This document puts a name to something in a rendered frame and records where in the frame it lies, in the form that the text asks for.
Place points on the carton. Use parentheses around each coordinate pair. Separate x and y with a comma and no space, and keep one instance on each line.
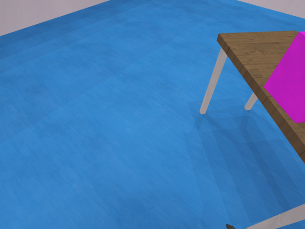
(287,83)

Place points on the table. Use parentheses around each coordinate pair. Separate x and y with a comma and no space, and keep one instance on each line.
(256,55)

